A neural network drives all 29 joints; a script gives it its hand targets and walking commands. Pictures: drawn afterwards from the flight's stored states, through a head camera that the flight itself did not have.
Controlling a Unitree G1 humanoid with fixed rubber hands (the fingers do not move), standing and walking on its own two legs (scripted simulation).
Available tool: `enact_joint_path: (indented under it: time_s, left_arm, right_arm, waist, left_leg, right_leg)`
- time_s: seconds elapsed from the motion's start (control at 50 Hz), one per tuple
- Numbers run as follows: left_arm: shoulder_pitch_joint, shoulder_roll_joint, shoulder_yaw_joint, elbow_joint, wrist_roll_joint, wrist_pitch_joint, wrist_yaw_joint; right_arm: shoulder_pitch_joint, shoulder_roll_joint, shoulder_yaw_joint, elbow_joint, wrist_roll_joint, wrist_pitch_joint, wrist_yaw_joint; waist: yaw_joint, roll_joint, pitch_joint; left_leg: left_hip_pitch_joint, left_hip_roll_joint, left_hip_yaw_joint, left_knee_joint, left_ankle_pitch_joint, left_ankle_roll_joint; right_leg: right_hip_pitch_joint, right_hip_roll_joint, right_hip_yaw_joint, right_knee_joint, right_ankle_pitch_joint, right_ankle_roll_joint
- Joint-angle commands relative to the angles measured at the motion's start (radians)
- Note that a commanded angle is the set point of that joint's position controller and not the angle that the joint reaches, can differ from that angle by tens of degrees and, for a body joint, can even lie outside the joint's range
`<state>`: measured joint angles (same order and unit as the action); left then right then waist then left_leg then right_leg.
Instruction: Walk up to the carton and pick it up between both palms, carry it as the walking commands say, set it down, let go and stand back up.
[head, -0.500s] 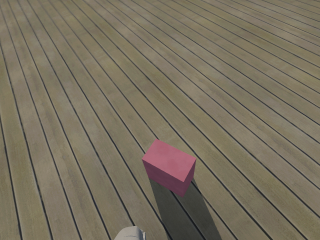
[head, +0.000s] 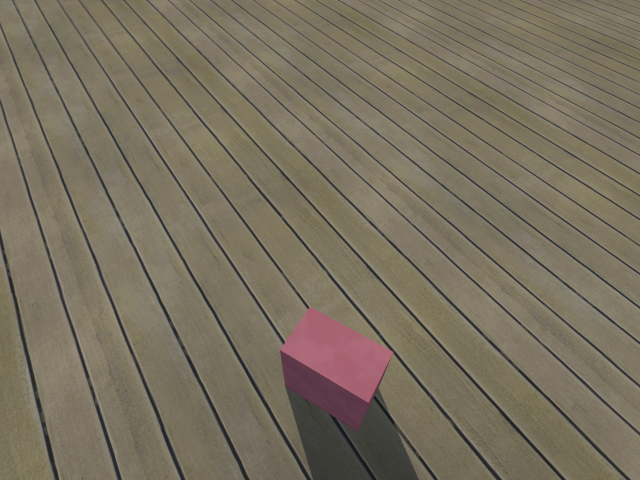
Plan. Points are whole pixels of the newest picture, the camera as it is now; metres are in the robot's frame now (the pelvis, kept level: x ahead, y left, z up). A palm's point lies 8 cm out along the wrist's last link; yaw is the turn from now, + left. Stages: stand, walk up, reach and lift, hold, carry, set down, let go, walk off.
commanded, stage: walk up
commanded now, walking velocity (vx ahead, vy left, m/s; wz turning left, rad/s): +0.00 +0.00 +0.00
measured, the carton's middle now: (334, 370) +0.47 -0.03 -0.64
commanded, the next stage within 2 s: stand in 1.92 s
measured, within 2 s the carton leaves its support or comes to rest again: neither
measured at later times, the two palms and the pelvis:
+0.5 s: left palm out of the picture -0.04 +0.33 -0.14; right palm out of the picture +0.10 -0.21 -0.13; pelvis +0.03 +0.06 -0.02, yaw -10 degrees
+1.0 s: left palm (171, 333) +0.34 +0.26 -0.13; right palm out of the picture +0.05 -0.10 -0.16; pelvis +0.15 +0.10 -0.01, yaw -20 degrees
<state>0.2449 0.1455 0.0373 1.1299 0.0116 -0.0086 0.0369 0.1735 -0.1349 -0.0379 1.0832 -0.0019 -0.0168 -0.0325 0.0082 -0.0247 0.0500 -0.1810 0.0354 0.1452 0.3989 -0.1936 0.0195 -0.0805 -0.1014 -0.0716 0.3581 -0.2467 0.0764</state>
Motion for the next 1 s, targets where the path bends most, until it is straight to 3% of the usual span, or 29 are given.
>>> enact_joint_path:
  time_s: [0.0,0.22,0.24,0.26,0.28,0.3,0.34,0.36,0.42,0.44,0.46,0.48,0.5,0.52,0.54,0.56,0.6,0.66,0.68,0.74,0.78,0.8,0.82,0.84,0.86,0.88,0.92,0.96,0.98]
  left_arm:
    - [0.097,0.073,0.012,0.013,0.000,0.001,0.006]
    - [0.073,0.070,0.002,0.036,-0.003,0.004,0.005]
    - [0.121,0.073,0.015,0.052,0.007,0.007,0.004]
    - [0.278,0.240,0.090,0.081,0.048,0.024,0.047]
    - [0.310,0.350,0.137,0.076,0.046,0.043,0.062]
    - [0.297,0.322,0.146,0.059,0.042,0.045,0.066]
    - [0.167,0.231,0.137,0.014,0.048,0.033,0.061]
    - [0.096,0.211,0.134,-0.012,0.058,0.026,0.052]
    - [0.132,0.217,0.133,-0.024,0.069,0.022,0.044]
    - [0.125,0.224,0.134,-0.034,0.061,0.027,0.042]
    - [0.096,0.222,0.134,-0.052,0.050,0.030,0.038]
    - [0.082,0.191,0.123,-0.077,0.050,0.025,0.033]
    - [0.079,0.131,0.100,-0.115,0.045,0.021,0.021]
    - [-0.037,0.022,0.056,-0.176,0.012,0.025,0.007]
    - [-0.107,0.047,0.059,-0.209,0.020,0.022,-0.014]
    - [-0.078,0.058,0.063,-0.188,0.025,0.021,-0.032]
    - [0.041,0.080,0.069,-0.137,0.035,0.010,-0.052]
    - [-0.035,0.054,0.056,-0.188,0.020,0.007,-0.050]
    - [-0.061,0.044,0.050,-0.202,0.015,0.006,-0.046]
    - [-0.075,0.031,0.040,-0.211,0.008,0.008,-0.033]
    - [-0.044,0.039,0.037,-0.190,0.013,0.006,-0.022]
    - [0.010,0.079,0.042,-0.176,0.023,-0.004,-0.014]
    - [0.119,0.180,0.059,-0.161,0.033,-0.016,-0.003]
    - [0.177,0.263,0.066,-0.132,0.013,-0.007,0.009]
    - [0.128,0.232,0.062,-0.138,-0.007,0.003,0.012]
    - [0.043,0.192,0.049,-0.156,0.001,0.005,0.010]
    - [-0.095,0.158,0.027,-0.162,0.015,0.006,0.006]
    - [-0.184,0.154,0.021,-0.147,-0.009,0.010,0.002]
    - [-0.157,0.159,0.021,-0.132,-0.002,0.014,0.003]
  right_arm:
    - [0.079,-0.108,-0.016,-0.003,0.001,-0.007,-0.003]
    - [0.153,-0.104,-0.004,0.030,-0.002,-0.004,-0.005]
    - [0.170,-0.112,-0.036,0.025,-0.026,0.009,-0.010]
    - [0.050,-0.266,-0.080,-0.069,-0.068,0.050,0.022]
    - [-0.051,-0.167,-0.058,-0.156,-0.072,0.060,0.035]
    - [-0.089,-0.115,-0.046,-0.212,-0.063,0.059,0.040]
    - [0.007,-0.125,-0.058,-0.233,-0.021,0.040,0.046]
    - [0.041,-0.122,-0.063,-0.234,-0.015,0.035,0.044]
    - [0.035,-0.090,-0.063,-0.260,-0.012,0.044,0.043]
    - [0.064,-0.087,-0.062,-0.256,-0.010,0.043,0.044]
    - [0.142,-0.098,-0.063,-0.232,-0.008,0.039,0.042]
    - [0.257,-0.152,-0.077,-0.191,-0.007,0.031,0.037]
    - [0.389,-0.264,-0.097,-0.174,-0.010,0.019,0.037]
    - [0.421,-0.343,-0.106,-0.153,-0.018,0.019,0.039]
    - [0.298,-0.287,-0.086,-0.172,-0.034,0.018,0.026]
    - [0.232,-0.223,-0.073,-0.186,-0.040,0.014,0.014]
    - [0.168,-0.164,-0.058,-0.196,-0.036,-0.002,-0.006]
    - [0.207,-0.145,-0.045,-0.152,-0.024,-0.023,-0.020]
    - [0.222,-0.142,-0.042,-0.142,-0.022,-0.022,-0.022]
    - [0.241,-0.138,-0.039,-0.110,-0.021,-0.012,-0.023]
    - [0.242,-0.136,-0.036,-0.092,-0.012,-0.006,-0.022]
    - [0.250,-0.129,-0.032,-0.090,0.002,-0.011,-0.020]
    - [0.249,-0.116,-0.030,-0.120,0.005,-0.017,-0.015]
    - [0.269,-0.042,-0.024,-0.127,-0.009,0.000,-0.016]
    - [0.233,-0.050,-0.033,-0.122,-0.004,0.025,-0.022]
    - [0.220,-0.059,-0.038,-0.121,0.000,0.037,-0.024]
    - [0.240,-0.041,-0.048,-0.113,-0.010,0.049,-0.022]
    - [0.261,-0.044,-0.039,-0.126,-0.002,0.036,-0.008]
    - [0.242,-0.049,-0.041,-0.123,-0.006,0.031,-0.006]
  waist:
    - [-0.002,0.034,-0.011]
    - [-0.010,0.019,0.013]
    - [0.006,0.018,-0.010]
    - [0.105,0.188,0.033]
    - [0.150,-0.071,0.083]
    - [0.145,-0.177,0.106]
    - [0.032,-0.231,0.066]
    - [0.003,-0.257,0.053]
    - [0.027,-0.258,0.087]
    - [0.011,-0.247,0.077]
    - [-0.032,-0.206,0.038]
    - [-0.080,-0.058,-0.022]
    - [-0.130,0.285,-0.086]
    - [-0.175,0.536,-0.078]
    - [-0.107,0.349,0.034]
    - [-0.054,0.213,0.070]
    - [0.011,0.125,0.047]
    - [0.011,0.127,0.041]
    - [0.006,0.128,0.020]
    - [0.021,0.183,-0.021]
    - [0.066,0.143,-0.050]
    - [0.108,0.078,-0.095]
    - [0.154,-0.075,-0.174]
    - [0.126,-0.198,-0.183]
    - [0.121,-0.138,-0.207]
    - [0.099,-0.105,-0.144]
    - [0.040,-0.114,-0.056]
    - [-0.030,-0.204,-0.045]
    - [-0.011,-0.193,-0.050]
  left_leg:
    - [0.069,0.106,-0.112,-0.085,0.237,-0.007]
    - [0.040,0.093,-0.105,-0.104,0.149,-0.015]
    - [0.058,0.091,-0.082,-0.080,0.035,-0.032]
    - [-0.166,-0.020,0.112,0.161,-0.272,-0.061]
    - [-0.407,-0.018,-0.002,0.362,-0.287,-0.079]
    - [-0.487,0.053,-0.119,0.532,-0.226,-0.083]
    - [-0.433,0.089,-0.183,0.594,-0.069,-0.096]
    - [-0.356,0.093,-0.186,0.499,-0.088,-0.107]
    - [-0.180,0.010,-0.109,0.276,-0.226,-0.090]
    - [-0.087,-0.023,-0.069,0.175,-0.185,-0.075]
    - [0.071,-0.051,-0.023,0.055,-0.094,-0.063]
    - [0.242,-0.059,0.005,0.007,-0.123,-0.068]
    - [0.357,0.188,-0.274,-0.164,-0.463,-0.043]
    - [0.249,0.408,-0.549,-0.339,-0.724,0.003]
    - [0.077,0.412,-0.559,-0.374,-0.663,0.031]
    - [0.013,0.339,-0.409,-0.328,-0.518,0.048]
    - [0.025,0.248,-0.230,-0.270,-0.231,0.073]
    - [0.091,0.247,-0.136,-0.180,0.280,0.105]
    - [0.120,0.236,-0.108,-0.139,0.393,0.111]
    - [0.140,0.225,-0.081,-0.065,0.538,0.105]
    - [0.083,0.210,-0.042,0.044,0.631,0.075]
    - [-0.021,0.182,0.005,0.163,0.611,0.031]
    - [-0.217,0.111,0.032,0.383,0.288,-0.031]
    - [-0.335,0.012,-0.039,0.556,-0.322,-0.067]
    - [-0.281,0.041,-0.105,0.641,-0.359,-0.081]
    - [-0.276,0.050,-0.112,0.694,-0.326,-0.096]
    - [-0.266,0.083,-0.123,0.679,-0.235,-0.109]
    - [-0.185,0.058,-0.062,0.486,-0.208,-0.094]
    - [-0.180,0.030,-0.025,0.427,-0.212,-0.095]
  right_leg:
    - [-0.047,-0.042,0.015,-0.059,0.154,-0.022]
    - [-0.046,-0.047,0.014,-0.077,0.121,-0.018]
    - [-0.051,-0.057,0.037,-0.032,0.038,-0.043]
    - [-0.019,-0.247,0.291,-0.069,-0.140,-0.111]
    - [0.028,-0.380,0.532,-0.168,-0.274,-0.195]
    - [-0.031,-0.415,0.577,-0.213,-0.266,-0.222]
    - [-0.140,-0.315,0.464,-0.193,-0.214,-0.157]
    - [-0.187,-0.262,0.384,-0.172,-0.140,-0.115]
    - [-0.247,-0.194,0.301,-0.105,0.038,-0.106]
    - [-0.277,-0.170,0.276,-0.059,0.061,-0.100]
    - [-0.347,-0.133,0.240,0.019,0.015,-0.089]
    - [-0.440,-0.050,0.184,0.155,-0.150,-0.072]
    - [-0.596,0.063,0.039,0.489,-0.423,-0.048]
    - [-0.734,0.042,0.040,0.719,-0.436,-0.063]
    - [-0.720,-0.018,0.084,0.809,-0.322,-0.093]
    - [-0.666,-0.056,0.082,0.813,-0.247,-0.105]
    - [-0.567,-0.063,0.045,0.802,-0.158,-0.093]
    - [-0.529,-0.026,0.003,0.663,-0.208,-0.082]
    - [-0.497,-0.004,-0.008,0.586,-0.216,-0.088]
    - [-0.372,0.048,-0.068,0.396,-0.142,-0.107]
    - [-0.198,0.066,-0.103,0.211,0.020,-0.122]
    - [0.002,0.019,-0.062,0.093,0.189,-0.125]
    - [0.229,-0.213,0.196,0.029,0.368,-0.161]
    - [0.251,-0.450,0.404,0.026,0.871,-0.268]
    - [0.144,-0.460,0.377,0.035,0.973,-0.323]
    - [0.063,-0.405,0.320,0.007,0.873,-0.319]
    - [-0.070,-0.290,0.193,-0.024,0.698,-0.257]
    - [-0.134,-0.126,0.006,0.005,0.508,-0.187]
    - [-0.092,-0.100,-0.006,0.024,0.503,-0.204]
